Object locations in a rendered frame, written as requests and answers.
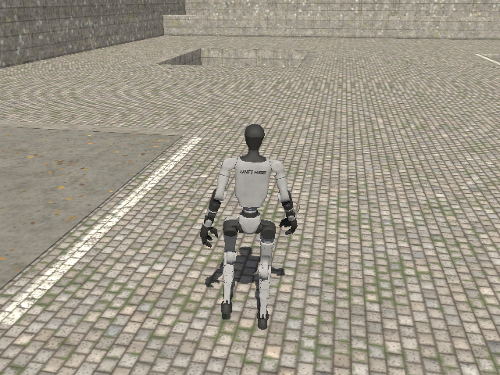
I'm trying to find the right robot hand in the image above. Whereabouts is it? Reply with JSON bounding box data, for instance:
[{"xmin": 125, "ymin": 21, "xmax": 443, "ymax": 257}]
[{"xmin": 279, "ymin": 218, "xmax": 298, "ymax": 235}]

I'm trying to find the robot right forearm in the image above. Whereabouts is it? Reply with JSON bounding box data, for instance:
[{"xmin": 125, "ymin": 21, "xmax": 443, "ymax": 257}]
[{"xmin": 282, "ymin": 190, "xmax": 296, "ymax": 221}]

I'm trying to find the left robot hand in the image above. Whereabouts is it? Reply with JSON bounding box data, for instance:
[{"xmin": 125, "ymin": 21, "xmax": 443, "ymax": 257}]
[{"xmin": 200, "ymin": 224, "xmax": 218, "ymax": 248}]

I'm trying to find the robot left forearm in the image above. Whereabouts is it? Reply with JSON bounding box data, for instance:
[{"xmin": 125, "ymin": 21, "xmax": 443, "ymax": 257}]
[{"xmin": 203, "ymin": 189, "xmax": 221, "ymax": 227}]

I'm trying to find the robot head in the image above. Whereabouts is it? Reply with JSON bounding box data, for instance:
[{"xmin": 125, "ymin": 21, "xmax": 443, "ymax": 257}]
[{"xmin": 240, "ymin": 124, "xmax": 266, "ymax": 163}]

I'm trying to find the robot right upper arm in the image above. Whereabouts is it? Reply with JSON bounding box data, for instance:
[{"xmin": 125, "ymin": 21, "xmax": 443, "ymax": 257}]
[{"xmin": 270, "ymin": 159, "xmax": 290, "ymax": 202}]

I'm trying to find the robot left upper arm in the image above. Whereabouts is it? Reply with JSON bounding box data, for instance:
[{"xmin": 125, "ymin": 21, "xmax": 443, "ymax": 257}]
[{"xmin": 214, "ymin": 157, "xmax": 237, "ymax": 201}]

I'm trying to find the right robot thigh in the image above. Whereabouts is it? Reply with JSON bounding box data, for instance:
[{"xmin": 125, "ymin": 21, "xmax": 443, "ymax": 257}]
[{"xmin": 258, "ymin": 220, "xmax": 276, "ymax": 279}]

